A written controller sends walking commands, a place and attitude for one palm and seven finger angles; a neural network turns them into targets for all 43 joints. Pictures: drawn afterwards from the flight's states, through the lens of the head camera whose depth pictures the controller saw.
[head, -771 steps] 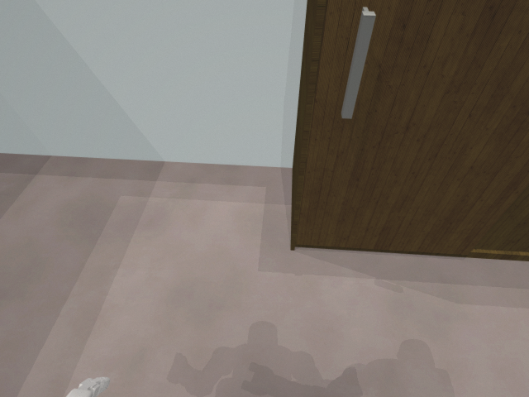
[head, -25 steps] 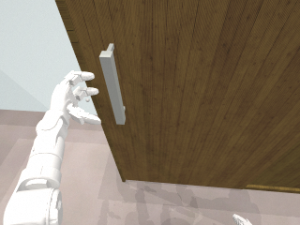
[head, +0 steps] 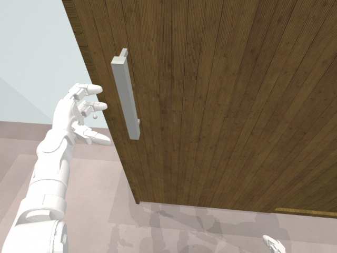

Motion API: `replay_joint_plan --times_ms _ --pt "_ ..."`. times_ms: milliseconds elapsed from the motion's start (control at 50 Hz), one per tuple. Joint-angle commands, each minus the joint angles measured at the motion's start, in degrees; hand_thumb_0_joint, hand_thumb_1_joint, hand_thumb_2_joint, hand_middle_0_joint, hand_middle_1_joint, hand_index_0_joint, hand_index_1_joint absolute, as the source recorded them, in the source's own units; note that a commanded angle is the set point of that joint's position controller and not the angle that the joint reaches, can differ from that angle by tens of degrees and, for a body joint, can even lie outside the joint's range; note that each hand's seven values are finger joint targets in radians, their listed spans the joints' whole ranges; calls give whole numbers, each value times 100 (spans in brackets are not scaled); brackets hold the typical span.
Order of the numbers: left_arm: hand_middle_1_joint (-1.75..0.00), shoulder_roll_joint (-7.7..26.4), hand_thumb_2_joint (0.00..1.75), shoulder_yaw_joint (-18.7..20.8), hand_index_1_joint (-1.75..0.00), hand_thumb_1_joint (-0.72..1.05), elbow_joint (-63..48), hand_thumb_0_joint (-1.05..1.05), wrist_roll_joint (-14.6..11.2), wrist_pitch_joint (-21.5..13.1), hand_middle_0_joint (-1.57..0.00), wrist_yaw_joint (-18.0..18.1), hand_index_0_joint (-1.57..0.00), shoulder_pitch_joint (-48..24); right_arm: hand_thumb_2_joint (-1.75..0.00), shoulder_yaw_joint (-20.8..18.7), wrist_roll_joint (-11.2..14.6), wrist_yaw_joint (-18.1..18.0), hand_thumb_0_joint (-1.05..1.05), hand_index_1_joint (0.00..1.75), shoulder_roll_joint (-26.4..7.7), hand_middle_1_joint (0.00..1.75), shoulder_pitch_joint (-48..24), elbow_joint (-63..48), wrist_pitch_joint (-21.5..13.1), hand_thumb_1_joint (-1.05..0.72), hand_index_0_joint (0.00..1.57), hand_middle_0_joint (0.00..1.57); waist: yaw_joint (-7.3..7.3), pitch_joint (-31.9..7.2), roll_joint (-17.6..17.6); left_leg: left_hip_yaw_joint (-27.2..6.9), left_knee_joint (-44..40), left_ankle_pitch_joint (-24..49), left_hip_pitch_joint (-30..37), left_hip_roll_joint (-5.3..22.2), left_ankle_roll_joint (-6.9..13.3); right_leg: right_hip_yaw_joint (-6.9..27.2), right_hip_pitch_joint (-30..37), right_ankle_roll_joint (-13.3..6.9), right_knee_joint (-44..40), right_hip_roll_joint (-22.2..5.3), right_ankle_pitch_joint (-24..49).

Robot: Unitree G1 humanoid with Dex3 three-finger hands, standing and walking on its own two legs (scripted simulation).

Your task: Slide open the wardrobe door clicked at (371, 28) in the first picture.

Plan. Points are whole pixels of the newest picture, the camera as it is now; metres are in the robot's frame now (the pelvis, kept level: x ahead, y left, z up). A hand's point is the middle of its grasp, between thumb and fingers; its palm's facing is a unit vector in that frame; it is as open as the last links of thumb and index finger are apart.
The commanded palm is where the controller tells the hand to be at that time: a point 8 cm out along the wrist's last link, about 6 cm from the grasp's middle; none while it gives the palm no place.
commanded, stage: move the hooked fingers beside the handle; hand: left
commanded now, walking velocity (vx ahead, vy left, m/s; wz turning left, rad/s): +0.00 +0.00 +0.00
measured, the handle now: (130, 99) +0.46 +0.11 +0.12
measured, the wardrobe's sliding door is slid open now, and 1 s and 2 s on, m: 0.00 0.00 0.00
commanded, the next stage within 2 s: feel for the door with the fingertips in 0.54 s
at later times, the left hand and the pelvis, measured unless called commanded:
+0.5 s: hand (96, 113) +0.40 +0.18 +0.13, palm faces -0.02 -1.00 -0.03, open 14.0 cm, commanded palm +0.38 +0.23 +0.13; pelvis +0.00 +0.00 +0.00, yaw +0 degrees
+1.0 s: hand (108, 114) +0.39 +0.15 +0.13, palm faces -0.03 -1.00 -0.01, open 14.0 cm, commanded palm +0.37 +0.20 +0.13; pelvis -0.01 +0.00 +0.00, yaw +0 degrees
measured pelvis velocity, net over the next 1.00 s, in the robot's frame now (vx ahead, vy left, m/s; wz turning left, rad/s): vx -0.01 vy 0.00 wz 0.00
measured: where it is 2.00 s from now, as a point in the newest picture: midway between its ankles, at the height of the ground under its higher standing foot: outside the picture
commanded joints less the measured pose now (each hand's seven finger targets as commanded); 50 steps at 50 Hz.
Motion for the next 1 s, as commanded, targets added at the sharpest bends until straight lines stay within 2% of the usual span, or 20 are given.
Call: replay_joint_plan --times_ms 0,40,100,160,200,240,280,340,440,480,540,560,600,660,740,760,860,920,940,980 --pt "-120 1287 30 114 -120 -50 -1570 0 -142 -594 -30 101 -30 -3415 -90 -194 21 -118 0 30 -707 30 -91 -561 -286 -90 20 20 -220 -1789 100 -534 -352 1545 860 236 -145 364 719 43 -277 -183 1533" --pt "-120 1193 30 35 -120 -50 -1130 0 -106 -488 -30 106 -30 -3444 -90 -174 26 -125 0 30 -719 30 -99 -463 -300 -90 20 20 -241 -1519 142 -547 -406 1307 729 221 -149 334 578 26 -309 -202 1344" --pt "-120 1245 30 208 -120 -50 -141 0 -88 -190 -30 66 -30 -2917 -90 -164 30 -102 0 30 -778 30 -25 -420 -251 -90 20 20 -186 -1208 -388 -465 -438 1071 246 193 -91 335 619 42 -349 -226 1284" --pt "-120 1426 30 410 -120 -50 20 0 -49 -117 -30 -15 -30 -2451 -90 -191 30 -49 0 30 -804 30 -11 -560 -196 -90 20 20 15 -1501 -230 -402 -398 1285 114 163 -109 352 899 8 -233 -262 1524" --pt "-120 1147 30 142 -120 -50 -428 0 -53 -233 -30 -59 -30 -2664 -90 -192 29 1 0 30 -749 30 -49 -686 -204 -90 20 20 -20 -1738 26 -404 -330 1533 322 174 -135 340 831 -10 -160 -247 1686" --pt "-120 1335 30 340 -120 -50 -777 0 -97 -396 -30 -43 -30 -2638 -90 -228 4 16 0 30 -754 30 3 -732 -211 -90 20 20 30 -2017 -131 -438 -270 1801 457 207 -152 350 936 -1 -111 -216 1864" --pt "-120 1345 30 385 -120 -50 -928 0 -122 -461 -30 -15 -30 -2448 -90 -248 8 28 0 30 -754 30 9 -775 -182 -90 20 20 45 -2036 -200 -404 -266 1872 453 218 -137 361 1021 22 -110 -198 1968" --pt "-120 1360 30 383 -120 -50 -1293 0 -146 -519 -30 40 -30 -2633 -90 -256 21 8 0 30 -736 30 -26 -745 -190 -90 20 20 5 -1946 -158 -420 -299 1830 528 221 -140 371 1022 31 -149 -197 1968" --pt "-120 1152 30 106 -120 -50 -1630 0 -70 -523 -30 121 -30 -2819 -90 -243 21 -33 0 30 -686 30 -82 -638 -240 -90 20 20 -65 -1793 351 -504 -351 1828 892 238 -197 338 726 3 -235 -187 1670" --pt "-120 1029 30 48 -120 -50 -1435 0 -111 -440 -30 150 -30 -2756 -90 -244 28 -46 0 30 -703 30 -85 -584 -250 -90 20 20 -120 -1609 -3 -519 -396 1704 821 259 -168 307 688 25 -302 -171 1603" --pt "-120 1089 30 167 -120 -50 -1119 0 -162 -287 -30 142 -30 -2588 -90 -237 32 -61 0 30 -736 30 -106 -545 -258 -90 20 20 -65 -1506 -276 -475 -462 1465 581 233 -139 310 802 26 -336 -194 1566" --pt "-120 1170 30 240 -120 -50 -931 0 -127 -232 -30 153 -30 -2394 -90 -230 32 -68 0 30 -751 30 -109 -552 -227 -90 20 20 -18 -1427 -219 -459 -479 1395 501 226 -136 315 816 24 -340 -207 1485" --pt "-120 1009 30 82 -120 -50 -933 0 -84 -200 -30 162 -30 -2542 -90 -216 40 -37 0 30 -720 30 -125 -570 -235 -90 20 20 -41 -1411 -142 -482 -490 1447 503 218 -165 297 755 9 -304 -218 1497" --pt "-120 823 30 -40 -120 -50 -1194 0 -69 -257 -30 218 -30 -2435 -90 -232 26 8 0 30 -696 30 -174 -678 -239 -90 20 20 17 -1659 -13 -476 -433 1661 659 218 -176 300 821 3 -264 -221 1603" --pt "-120 818 30 12 -120 -50 -1470 0 -131 -366 -30 287 -30 -2555 -90 -239 19 29 0 30 -668 30 -213 -687 -262 -90 20 20 -2 -1791 -286 -429 -386 1679 667 220 -160 340 969 28 -257 -203 1784" --pt "-120 969 30 134 -120 -50 -1540 0 -130 -408 -30 333 -30 -2531 -90 -249 9 17 0 30 -692 30 -208 -684 -245 -90 20 20 16 -1821 -370 -428 -392 1672 631 215 -139 345 1071 37 -263 -213 1810" --pt "-120 710 30 -147 -120 -50 -1603 0 5 -399 -30 459 -30 -2692 -90 -217 22 19 0 30 -624 30 -315 -665 -253 -90 20 20 -23 -1526 72 -423 -435 1413 654 199 -144 360 824 20 -303 -233 1529" --pt "-120 687 30 -187 -120 -50 -1440 0 -6 -332 -30 481 -30 -2796 -90 -202 34 10 0 30 -622 30 -331 -610 -253 -90 20 20 -85 -1417 -52 -419 -456 1140 538 190 -125 368 762 26 -362 -226 1337" --pt "-120 526 30 -273 -120 -50 -1406 0 -35 -311 -30 474 -30 -2738 -90 -195 38 11 0 30 -607 30 -352 -633 -263 -90 20 20 -68 -1488 -117 -415 -459 1085 532 177 -121 383 801 32 -365 -227 1304" --pt "-120 606 30 -154 -120 -50 -1381 0 -67 -310 -30 511 -30 -2589 -90 -208 34 0 0 30 -623 30 -365 -641 -272 -90 20 20 -27 -1595 -336 -404 -473 1158 520 189 -107 381 961 42 -358 -223 1404"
